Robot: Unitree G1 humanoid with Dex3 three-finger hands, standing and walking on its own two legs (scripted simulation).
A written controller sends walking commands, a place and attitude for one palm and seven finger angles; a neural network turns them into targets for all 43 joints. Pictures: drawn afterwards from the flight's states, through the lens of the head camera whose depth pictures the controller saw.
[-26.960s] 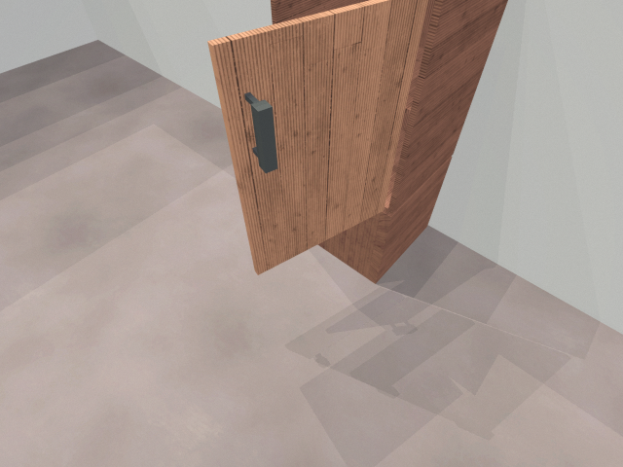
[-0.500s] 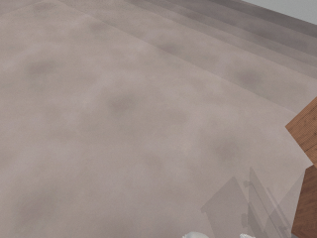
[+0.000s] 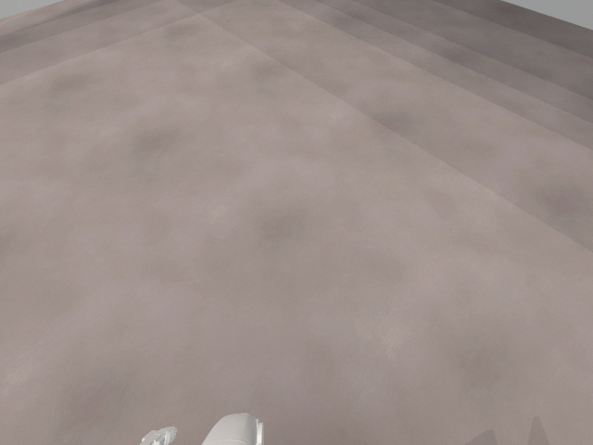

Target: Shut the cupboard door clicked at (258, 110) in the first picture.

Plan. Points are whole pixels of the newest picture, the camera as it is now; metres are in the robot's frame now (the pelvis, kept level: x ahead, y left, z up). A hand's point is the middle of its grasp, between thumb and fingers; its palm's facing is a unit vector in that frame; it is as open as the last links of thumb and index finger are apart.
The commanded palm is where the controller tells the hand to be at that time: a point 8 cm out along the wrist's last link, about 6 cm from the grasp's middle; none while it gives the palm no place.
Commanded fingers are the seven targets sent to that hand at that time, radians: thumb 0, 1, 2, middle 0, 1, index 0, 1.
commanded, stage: walk to a spot facing it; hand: left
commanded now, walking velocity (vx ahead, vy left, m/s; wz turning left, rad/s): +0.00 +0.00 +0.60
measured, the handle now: out of the picture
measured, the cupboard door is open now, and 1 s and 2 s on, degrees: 50 50 50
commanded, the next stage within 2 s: turn to face it in 0.16 s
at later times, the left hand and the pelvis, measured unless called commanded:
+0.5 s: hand out of the picture +0.10 +0.24 -0.18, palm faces +0.20 -0.96 -0.21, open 7.3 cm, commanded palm none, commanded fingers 0.00 0.90 0.90 -0.20 -0.30 -0.20 -0.30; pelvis +0.09 +0.04 +0.00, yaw +8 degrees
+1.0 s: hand (166, 396) +0.22 +0.23 -0.18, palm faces -0.10 -0.97 -0.23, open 7.3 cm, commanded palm none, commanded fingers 0.00 0.90 0.90 -0.20 -0.30 -0.20 -0.30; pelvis +0.14 +0.04 -0.01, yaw -9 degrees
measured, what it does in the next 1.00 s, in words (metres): walks ahead: left foot, then right foot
